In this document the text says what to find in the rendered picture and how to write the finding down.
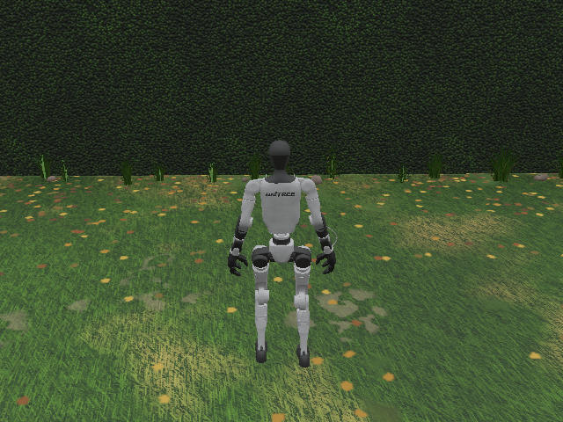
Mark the robot right hand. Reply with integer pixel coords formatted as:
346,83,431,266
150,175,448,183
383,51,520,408
316,251,336,274

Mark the robot left hand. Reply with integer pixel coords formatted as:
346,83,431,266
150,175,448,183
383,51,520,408
228,254,248,276

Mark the right robot upper arm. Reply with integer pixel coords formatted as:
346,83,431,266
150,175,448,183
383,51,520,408
298,178,323,227

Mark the robot head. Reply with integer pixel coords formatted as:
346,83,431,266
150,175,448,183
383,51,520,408
265,140,296,184

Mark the left robot forearm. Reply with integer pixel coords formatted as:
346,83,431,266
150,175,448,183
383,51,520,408
230,215,248,256

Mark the right robot forearm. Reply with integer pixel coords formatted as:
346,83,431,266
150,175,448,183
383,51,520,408
315,213,333,254

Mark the right robot foot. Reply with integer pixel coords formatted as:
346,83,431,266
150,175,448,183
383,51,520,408
296,344,310,367

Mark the left robot upper arm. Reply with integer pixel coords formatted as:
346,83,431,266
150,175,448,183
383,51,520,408
239,178,262,229

